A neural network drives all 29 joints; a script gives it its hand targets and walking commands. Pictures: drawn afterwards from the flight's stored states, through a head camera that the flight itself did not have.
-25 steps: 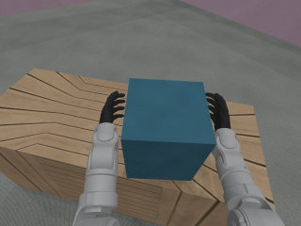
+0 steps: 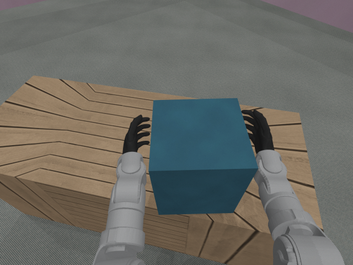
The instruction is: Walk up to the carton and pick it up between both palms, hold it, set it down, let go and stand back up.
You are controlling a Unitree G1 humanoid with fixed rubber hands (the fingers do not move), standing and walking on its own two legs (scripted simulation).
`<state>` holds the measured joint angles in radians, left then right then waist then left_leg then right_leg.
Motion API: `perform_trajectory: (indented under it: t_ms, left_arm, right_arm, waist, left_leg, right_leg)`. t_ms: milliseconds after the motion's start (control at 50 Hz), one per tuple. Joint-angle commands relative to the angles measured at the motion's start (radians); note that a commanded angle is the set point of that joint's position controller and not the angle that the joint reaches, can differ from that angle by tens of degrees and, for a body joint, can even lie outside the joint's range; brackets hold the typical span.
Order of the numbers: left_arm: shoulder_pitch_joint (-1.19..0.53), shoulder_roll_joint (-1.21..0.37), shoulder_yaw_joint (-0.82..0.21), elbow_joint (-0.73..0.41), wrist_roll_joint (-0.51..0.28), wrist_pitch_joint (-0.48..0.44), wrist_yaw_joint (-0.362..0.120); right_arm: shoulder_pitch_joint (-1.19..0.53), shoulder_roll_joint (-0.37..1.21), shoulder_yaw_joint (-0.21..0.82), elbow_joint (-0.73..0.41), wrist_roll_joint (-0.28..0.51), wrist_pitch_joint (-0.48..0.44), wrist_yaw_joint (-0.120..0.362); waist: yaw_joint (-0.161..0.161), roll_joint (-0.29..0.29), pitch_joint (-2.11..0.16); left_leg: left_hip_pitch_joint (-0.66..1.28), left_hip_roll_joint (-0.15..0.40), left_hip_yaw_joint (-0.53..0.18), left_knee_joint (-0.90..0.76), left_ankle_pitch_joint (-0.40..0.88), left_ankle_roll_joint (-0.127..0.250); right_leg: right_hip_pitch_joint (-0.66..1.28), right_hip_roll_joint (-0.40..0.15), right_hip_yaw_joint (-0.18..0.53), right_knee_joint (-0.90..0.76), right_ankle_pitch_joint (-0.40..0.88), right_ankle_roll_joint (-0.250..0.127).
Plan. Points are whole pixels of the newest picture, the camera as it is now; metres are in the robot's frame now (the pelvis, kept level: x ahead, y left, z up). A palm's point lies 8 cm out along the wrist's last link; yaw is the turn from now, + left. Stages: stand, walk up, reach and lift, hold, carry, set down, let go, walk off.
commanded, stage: set down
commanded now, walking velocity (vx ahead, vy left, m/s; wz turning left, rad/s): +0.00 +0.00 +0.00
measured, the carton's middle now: (195, 160) +0.38 -0.02 -0.01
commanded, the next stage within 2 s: none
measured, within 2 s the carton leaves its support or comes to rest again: neither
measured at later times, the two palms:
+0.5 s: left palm (141, 154) +0.36 +0.12 +0.04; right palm (264, 145) +0.39 -0.18 +0.05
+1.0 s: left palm (143, 161) +0.36 +0.12 +0.01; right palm (259, 145) +0.41 -0.18 +0.03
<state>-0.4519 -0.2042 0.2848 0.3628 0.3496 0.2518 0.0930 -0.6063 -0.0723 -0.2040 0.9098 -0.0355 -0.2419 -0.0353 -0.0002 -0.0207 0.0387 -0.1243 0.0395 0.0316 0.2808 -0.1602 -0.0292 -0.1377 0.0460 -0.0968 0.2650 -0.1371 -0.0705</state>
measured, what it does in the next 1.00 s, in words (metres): stands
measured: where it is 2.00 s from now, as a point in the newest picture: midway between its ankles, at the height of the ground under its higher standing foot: outside the picture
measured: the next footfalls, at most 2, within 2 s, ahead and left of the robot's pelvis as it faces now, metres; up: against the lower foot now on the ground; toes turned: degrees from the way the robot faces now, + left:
none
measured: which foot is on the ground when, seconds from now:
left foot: down 0.00-1.00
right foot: down 0.00-1.00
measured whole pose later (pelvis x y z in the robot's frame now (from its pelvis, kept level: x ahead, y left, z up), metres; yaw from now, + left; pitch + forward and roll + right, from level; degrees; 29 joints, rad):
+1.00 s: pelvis +0.00 -0.01 -0.01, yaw -2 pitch +13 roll +1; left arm -0.53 -0.22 0.43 0.68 0.34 -0.07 0.16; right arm -0.78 -0.10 -0.37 1.17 -0.23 -0.38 0.04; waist 0.04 0.00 -0.07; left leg -0.39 0.06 0.07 0.30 -0.13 -0.04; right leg -0.43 0.06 -0.08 0.31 -0.12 -0.09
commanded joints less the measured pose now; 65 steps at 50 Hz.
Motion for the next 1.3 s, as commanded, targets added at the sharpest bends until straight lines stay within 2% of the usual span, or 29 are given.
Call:
perform_trajectory:
  t_ms: [0, 140, 340, 360, 380, 580, 680, 700, 720, 740, 900, 1040, 1280]
  left_arm:
    - [-0.592, -0.402, -0.348, -0.082, -0.032, -0.107, -0.038]
    - [-0.654, -0.405, -0.311, -0.034, -0.021, -0.161, -0.024]
    - [-0.647, -0.404, -0.248, 0.028, 0.003, -0.218, -0.013]
    - [-0.683, -0.436, -0.280, 0.011, -0.019, -0.226, -0.007]
    - [-0.685, -0.430, -0.274, 0.027, -0.021, -0.231, -0.004]
    - [-0.656, -0.431, -0.221, 0.100, -0.004, -0.281, 0.003]
    - [-0.665, -0.434, -0.214, 0.115, -0.003, -0.313, 0.012]
    - [-0.629, -0.418, -0.200, 0.118, 0.015, -0.318, 0.018]
    - [-0.643, -0.418, -0.204, 0.122, 0.016, -0.325, 0.019]
    - [-0.647, -0.421, -0.205, 0.128, 0.012, -0.335, 0.021]
    - [-0.681, -0.445, -0.219, 0.180, -0.006, -0.413, 0.015]
    - [-0.661, -0.428, -0.184, 0.245, 0.012, -0.442, 0.006]
    - [-0.635, -0.393, -0.133, 0.303, 0.028, -0.461, 0.011]
  right_arm:
    - [-0.607, 0.434, 0.221, -0.153, -0.066, -0.077, 0.129]
    - [-0.607, 0.446, 0.136, -0.067, -0.127, -0.082, 0.148]
    - [-0.619, 0.439, 0.098, 0.019, -0.169, -0.107, 0.165]
    - [-0.615, 0.422, 0.067, 0.055, -0.186, -0.109, 0.170]
    - [-0.614, 0.428, 0.071, 0.057, -0.188, -0.112, 0.173]
    - [-0.639, 0.414, 0.064, 0.094, -0.203, -0.142, 0.183]
    - [-0.646, 0.411, 0.056, 0.120, -0.213, -0.160, 0.186]
    - [-0.676, 0.403, 0.083, 0.080, -0.204, -0.170, 0.188]
    - [-0.675, 0.409, 0.080, 0.087, -0.207, -0.171, 0.185]
    - [-0.679, 0.417, 0.079, 0.087, -0.211, -0.174, 0.183]
    - [-0.645, 0.460, 0.046, 0.173, -0.248, -0.191, 0.165]
    - [-0.618, 0.466, 0.006, 0.238, -0.277, -0.191, 0.169]
    - [-0.596, 0.438, -0.062, 0.277, -0.333, -0.187, 0.196]
  waist:
    - [0.013, -0.044, -0.487]
    - [0.003, -0.026, -0.533]
    - [0.030, -0.037, -0.542]
    - [0.003, -0.017, -0.564]
    - [0.014, -0.023, -0.569]
    - [0.040, -0.055, -0.608]
    - [0.043, -0.056, -0.650]
    - [0.095, -0.055, -0.632]
    - [0.072, -0.066, -0.643]
    - [0.079, -0.061, -0.652]
    - [0.039, -0.052, -0.721]
    - [0.039, -0.043, -0.648]
    - [0.050, -0.057, -0.591]
  left_leg:
    - [0.075, 0.001, 0.024, -0.007, 0.205, 0.052]
    - [0.044, -0.001, 0.034, -0.009, 0.182, 0.050]
    - [-0.017, 0.003, 0.041, -0.007, 0.205, 0.052]
    - [-0.003, 0.012, 0.037, -0.004, 0.208, 0.036]
    - [0.000, 0.011, 0.041, 0.003, 0.214, 0.039]
    - [-0.058, 0.012, 0.042, 0.012, 0.234, 0.050]
    - [-0.067, 0.015, 0.044, 0.022, 0.253, 0.049]
    - [-0.092, 0.016, 0.053, 0.018, 0.258, 0.055]
    - [-0.085, 0.017, 0.057, 0.020, 0.254, 0.057]
    - [-0.103, 0.015, 0.055, 0.022, 0.255, 0.057]
    - [-0.171, 0.007, 0.053, 0.040, 0.257, 0.053]
    - [-0.226, 0.007, 0.048, 0.032, 0.207, 0.052]
    - [-0.206, 0.012, 0.060, 0.030, 0.157, 0.056]
  right_leg:
    - [0.193, -0.044, 0.004, 0.047, 0.380, 0.087]
    - [0.174, -0.054, 0.007, 0.054, 0.357, 0.090]
    - [0.183, -0.058, 0.021, 0.081, 0.420, 0.095]
    - [0.150, -0.057, 0.012, 0.074, 0.415, 0.093]
    - [0.145, -0.059, 0.014, 0.073, 0.412, 0.091]
    - [0.162, -0.062, 0.032, 0.099, 0.521, 0.099]
    - [0.143, -0.059, 0.035, 0.107, 0.539, 0.095]
    - [0.137, -0.059, 0.046, 0.113, 0.511, 0.085]
    - [0.139, -0.056, 0.045, 0.117, 0.511, 0.091]
    - [0.140, -0.059, 0.049, 0.119, 0.518, 0.090]
    - [0.150, -0.060, 0.059, 0.138, 0.561, 0.088]
    - [0.134, -0.064, 0.062, 0.137, 0.484, 0.084]
    - [0.029, -0.058, 0.051, 0.104, 0.272, 0.070]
